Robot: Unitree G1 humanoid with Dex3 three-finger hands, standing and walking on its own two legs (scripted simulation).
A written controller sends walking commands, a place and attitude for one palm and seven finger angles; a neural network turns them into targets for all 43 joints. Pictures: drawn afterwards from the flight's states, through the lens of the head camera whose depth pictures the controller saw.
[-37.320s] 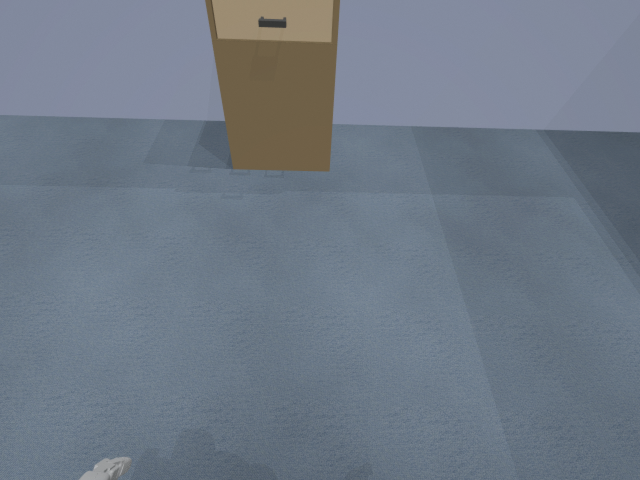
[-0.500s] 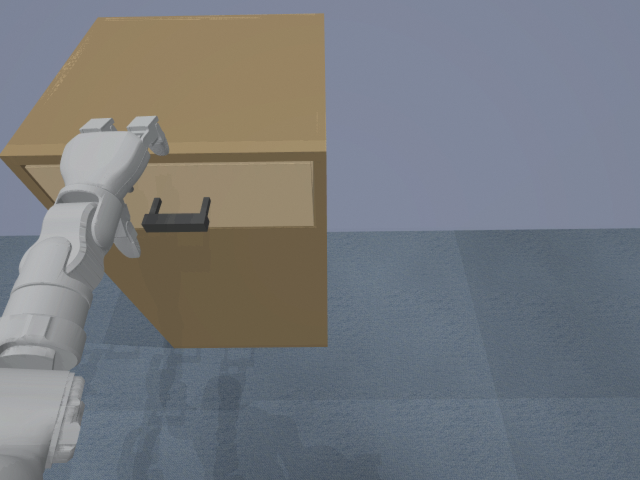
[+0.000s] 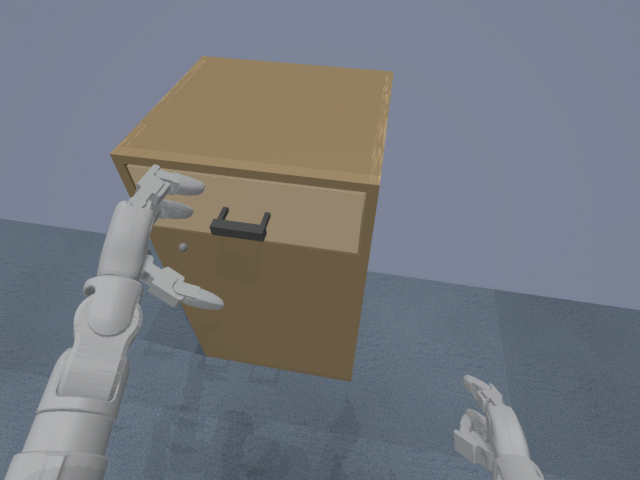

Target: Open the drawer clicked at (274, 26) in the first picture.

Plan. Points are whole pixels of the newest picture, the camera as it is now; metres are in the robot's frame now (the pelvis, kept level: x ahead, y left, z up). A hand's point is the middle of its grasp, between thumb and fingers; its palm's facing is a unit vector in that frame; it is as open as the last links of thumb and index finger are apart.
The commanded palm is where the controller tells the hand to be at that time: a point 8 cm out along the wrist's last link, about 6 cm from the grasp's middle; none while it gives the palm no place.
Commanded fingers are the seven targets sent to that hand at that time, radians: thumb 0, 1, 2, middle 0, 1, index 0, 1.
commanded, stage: draw the hand back to the body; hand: left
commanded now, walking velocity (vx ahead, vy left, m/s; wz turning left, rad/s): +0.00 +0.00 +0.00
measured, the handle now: (241, 222) +0.56 +0.21 -0.05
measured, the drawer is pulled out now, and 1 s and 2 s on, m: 0.00 0.00 0.00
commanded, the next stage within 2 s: step back with the hand held close in 0.84 s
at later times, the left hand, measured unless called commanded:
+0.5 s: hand (114, 335) +0.20 +0.21 +0.16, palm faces +0.36 -0.86 -0.37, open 9.9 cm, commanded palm +0.14 +0.26 +0.18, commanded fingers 0.00 0.69 0.81 -0.22 -0.44 -0.22 -0.44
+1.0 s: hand (76, 362) +0.17 +0.23 +0.16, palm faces +0.41 -0.82 -0.39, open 7.5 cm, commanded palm +0.12 +0.27 +0.18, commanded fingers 0.00 0.90 0.90 -0.20 -0.30 -0.20 -0.30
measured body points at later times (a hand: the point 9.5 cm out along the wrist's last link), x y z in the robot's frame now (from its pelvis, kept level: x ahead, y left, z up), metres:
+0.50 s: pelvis +0.01 -0.01 +0.00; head -0.01 -0.03 +0.45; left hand +0.18 +0.26 +0.18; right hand +0.18 -0.25 -0.08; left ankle -0.04 +0.13 -0.74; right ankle +0.02 -0.13 -0.74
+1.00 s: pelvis -0.01 -0.01 +0.00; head -0.03 -0.02 +0.45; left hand +0.14 +0.27 +0.18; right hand +0.18 -0.22 -0.07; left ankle -0.04 +0.13 -0.74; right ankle +0.02 -0.13 -0.74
